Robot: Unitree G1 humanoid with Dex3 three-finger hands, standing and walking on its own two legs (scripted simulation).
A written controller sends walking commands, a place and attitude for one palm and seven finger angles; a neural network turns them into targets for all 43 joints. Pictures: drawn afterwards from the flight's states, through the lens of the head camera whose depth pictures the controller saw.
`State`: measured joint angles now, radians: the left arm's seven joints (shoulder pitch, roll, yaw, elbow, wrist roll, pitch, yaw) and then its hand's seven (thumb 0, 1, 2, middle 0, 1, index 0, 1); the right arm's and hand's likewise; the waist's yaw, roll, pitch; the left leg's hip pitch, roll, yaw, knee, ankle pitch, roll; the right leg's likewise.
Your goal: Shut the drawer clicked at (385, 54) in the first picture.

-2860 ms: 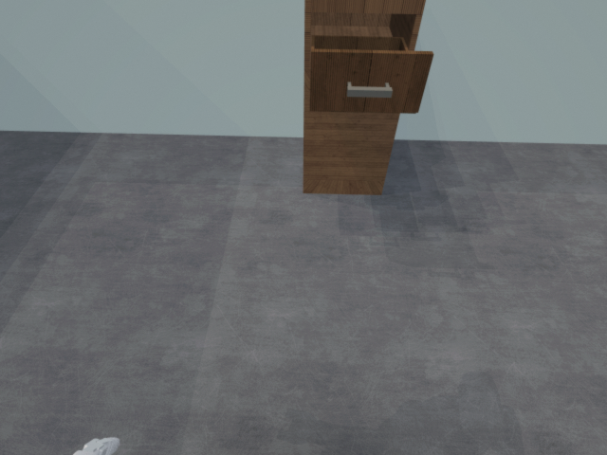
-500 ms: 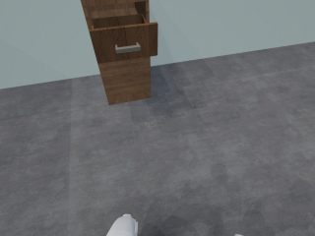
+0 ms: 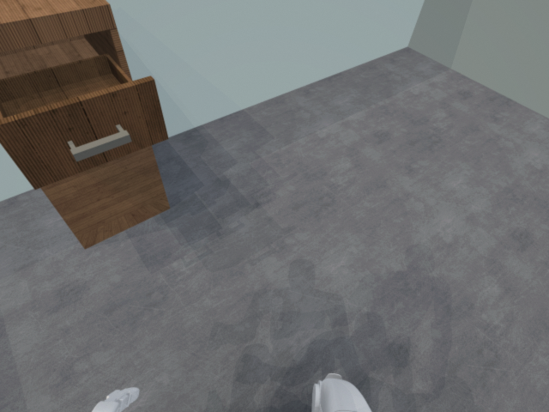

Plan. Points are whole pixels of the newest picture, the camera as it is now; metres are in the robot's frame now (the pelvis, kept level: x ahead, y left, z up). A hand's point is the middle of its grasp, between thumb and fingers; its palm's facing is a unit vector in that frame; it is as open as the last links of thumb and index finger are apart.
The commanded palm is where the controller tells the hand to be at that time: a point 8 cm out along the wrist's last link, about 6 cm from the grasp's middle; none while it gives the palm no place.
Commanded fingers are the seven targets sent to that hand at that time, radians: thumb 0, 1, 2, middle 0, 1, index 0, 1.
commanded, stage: walk to a spot facing it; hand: left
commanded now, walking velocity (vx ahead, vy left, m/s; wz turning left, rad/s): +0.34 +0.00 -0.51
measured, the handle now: (99, 140) +0.67 +0.43 -0.05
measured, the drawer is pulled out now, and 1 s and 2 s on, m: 0.30 0.30 0.30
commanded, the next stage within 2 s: turn to face it in 0.56 s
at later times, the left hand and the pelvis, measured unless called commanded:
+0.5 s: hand (208, 320) +0.30 +0.13 -0.16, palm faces -0.15 -0.96 -0.24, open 7.2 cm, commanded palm none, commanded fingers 0.00 0.90 0.90 -0.20 -0.30 -0.20 -0.30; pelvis +0.20 -0.06 +0.00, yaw -11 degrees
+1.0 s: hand (221, 256) +0.45 +0.13 -0.18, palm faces -0.13 -0.98 -0.16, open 7.3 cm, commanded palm none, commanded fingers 0.00 0.90 0.90 -0.20 -0.30 -0.20 -0.30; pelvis +0.36 -0.03 +0.00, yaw -11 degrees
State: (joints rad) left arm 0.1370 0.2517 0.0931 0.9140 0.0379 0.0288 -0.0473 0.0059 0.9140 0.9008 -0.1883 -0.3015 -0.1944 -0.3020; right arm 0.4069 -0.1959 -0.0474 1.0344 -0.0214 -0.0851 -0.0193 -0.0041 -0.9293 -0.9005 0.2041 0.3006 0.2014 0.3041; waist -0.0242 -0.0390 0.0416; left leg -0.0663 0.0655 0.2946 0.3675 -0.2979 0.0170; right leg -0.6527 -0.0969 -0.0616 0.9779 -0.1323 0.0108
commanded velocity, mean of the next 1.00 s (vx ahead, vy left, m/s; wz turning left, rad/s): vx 0.20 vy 0.00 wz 0.00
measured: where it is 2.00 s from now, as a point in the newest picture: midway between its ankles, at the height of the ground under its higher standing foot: (283, 362)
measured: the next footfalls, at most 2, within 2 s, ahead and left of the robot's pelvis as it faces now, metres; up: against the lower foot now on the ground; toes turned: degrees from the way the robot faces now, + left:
right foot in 0.20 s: +0.22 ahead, -0.13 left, +0.00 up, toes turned -13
left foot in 0.68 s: +0.43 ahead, +0.04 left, +0.00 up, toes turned -8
